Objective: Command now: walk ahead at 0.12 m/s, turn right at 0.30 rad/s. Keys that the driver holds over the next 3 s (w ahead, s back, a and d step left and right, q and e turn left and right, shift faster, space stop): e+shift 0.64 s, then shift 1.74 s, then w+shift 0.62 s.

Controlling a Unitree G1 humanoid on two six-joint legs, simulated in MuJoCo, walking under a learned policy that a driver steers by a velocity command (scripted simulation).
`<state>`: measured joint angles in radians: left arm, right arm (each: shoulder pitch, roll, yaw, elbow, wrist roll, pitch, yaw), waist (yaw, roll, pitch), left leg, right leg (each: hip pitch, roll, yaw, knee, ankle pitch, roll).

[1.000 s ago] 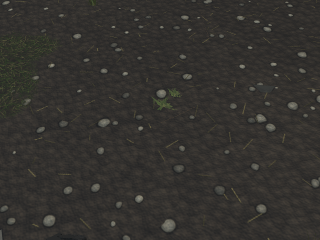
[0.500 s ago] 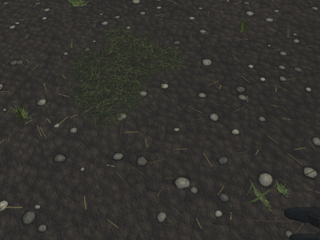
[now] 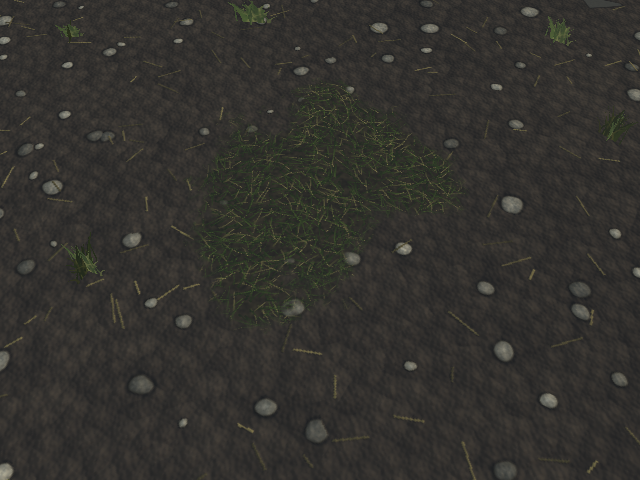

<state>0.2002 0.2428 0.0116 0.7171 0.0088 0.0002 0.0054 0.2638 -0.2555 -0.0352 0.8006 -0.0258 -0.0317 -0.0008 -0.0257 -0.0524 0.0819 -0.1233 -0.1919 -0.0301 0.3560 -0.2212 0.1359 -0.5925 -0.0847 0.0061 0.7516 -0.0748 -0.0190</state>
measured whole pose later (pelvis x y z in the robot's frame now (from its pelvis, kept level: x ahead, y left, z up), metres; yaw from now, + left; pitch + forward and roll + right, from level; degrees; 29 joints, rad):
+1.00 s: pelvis +0.12 +0.00 +0.01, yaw -41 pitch +0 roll -2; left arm 0.18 0.32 0.05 0.74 0.00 0.09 -0.02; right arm 0.25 -0.26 -0.01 0.74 -0.02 0.01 -0.02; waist -0.03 -0.04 0.05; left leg -0.22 -0.01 -0.02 0.44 -0.23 0.04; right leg -0.31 0.08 0.11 0.79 -0.47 0.04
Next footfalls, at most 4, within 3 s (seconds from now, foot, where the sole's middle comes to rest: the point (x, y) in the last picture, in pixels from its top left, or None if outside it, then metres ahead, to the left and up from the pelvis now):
0.10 right None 0.15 -0.12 -0.77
0.64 left None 0.22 0.04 -0.77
1.08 right None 0.06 -0.10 -0.77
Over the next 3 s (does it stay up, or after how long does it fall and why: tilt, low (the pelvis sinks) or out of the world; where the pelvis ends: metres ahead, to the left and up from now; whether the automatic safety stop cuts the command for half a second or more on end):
stays up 0.33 -0.15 -0.01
